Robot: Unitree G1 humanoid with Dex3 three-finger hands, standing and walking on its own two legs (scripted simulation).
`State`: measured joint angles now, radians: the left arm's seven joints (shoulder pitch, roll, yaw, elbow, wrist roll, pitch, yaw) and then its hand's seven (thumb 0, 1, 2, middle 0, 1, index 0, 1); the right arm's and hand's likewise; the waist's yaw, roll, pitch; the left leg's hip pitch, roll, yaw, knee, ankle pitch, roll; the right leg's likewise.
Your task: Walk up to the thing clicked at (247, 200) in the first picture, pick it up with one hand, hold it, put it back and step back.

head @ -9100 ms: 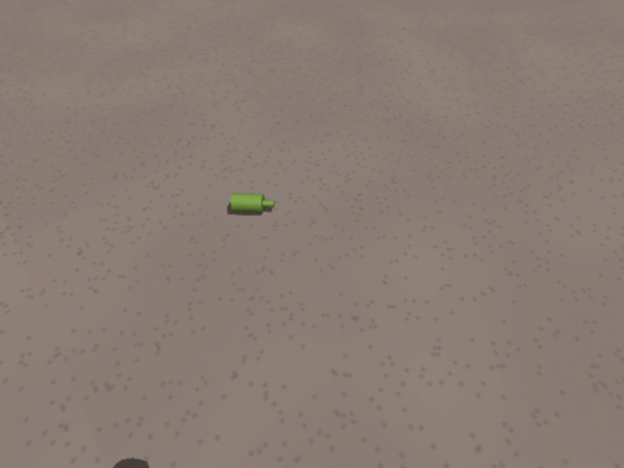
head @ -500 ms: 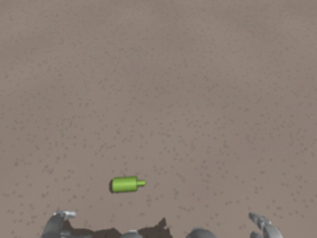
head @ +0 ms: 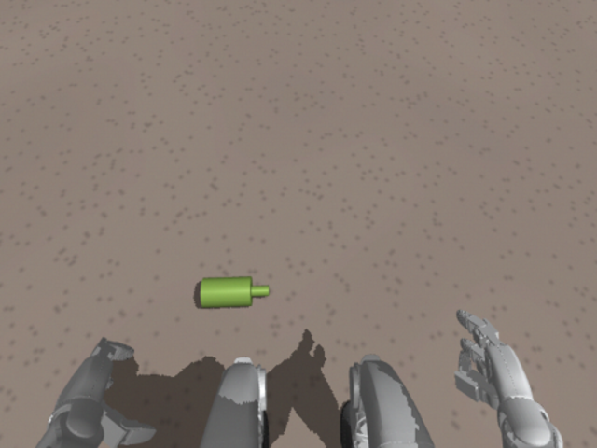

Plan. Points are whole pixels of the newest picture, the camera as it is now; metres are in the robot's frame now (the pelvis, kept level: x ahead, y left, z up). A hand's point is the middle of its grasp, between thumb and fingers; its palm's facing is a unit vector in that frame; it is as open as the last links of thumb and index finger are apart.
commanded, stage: rise first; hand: left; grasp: from above
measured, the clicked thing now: (236, 291) +0.46 +0.18 -0.59
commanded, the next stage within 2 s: approach in 1.88 s
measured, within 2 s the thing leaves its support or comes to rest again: neither
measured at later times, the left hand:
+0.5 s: hand (167, 326) +0.32 +0.28 -0.33, palm faces -0.48 -0.28 -0.83, open 13.8 cm
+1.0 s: hand (182, 306) +0.38 +0.28 -0.42, palm faces -0.48 -0.05 -0.88, open 14.1 cm
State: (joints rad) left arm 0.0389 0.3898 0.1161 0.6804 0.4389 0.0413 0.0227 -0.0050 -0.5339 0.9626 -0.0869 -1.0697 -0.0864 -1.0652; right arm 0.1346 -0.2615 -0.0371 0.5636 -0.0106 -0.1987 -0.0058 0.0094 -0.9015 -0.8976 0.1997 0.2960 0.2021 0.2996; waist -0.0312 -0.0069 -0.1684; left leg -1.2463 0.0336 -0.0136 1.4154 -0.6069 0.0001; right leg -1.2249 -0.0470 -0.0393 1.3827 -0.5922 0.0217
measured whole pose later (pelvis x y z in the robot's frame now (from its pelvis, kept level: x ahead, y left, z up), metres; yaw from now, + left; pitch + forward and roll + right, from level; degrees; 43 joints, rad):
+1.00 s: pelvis -0.07 +0.01 -0.25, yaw -4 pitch +35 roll -7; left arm -0.83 0.68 0.09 1.29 1.21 -0.23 0.32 0.00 -0.52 1.01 -0.08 -0.98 -0.08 -0.98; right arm 0.14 -0.26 -0.02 0.74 -0.09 -0.05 0.11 0.01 -0.91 -0.90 0.20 0.30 0.20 0.30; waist -0.18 0.00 -0.09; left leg -2.21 0.02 -0.08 2.26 -0.67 0.02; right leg -2.14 -0.05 -0.05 2.18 -0.66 0.03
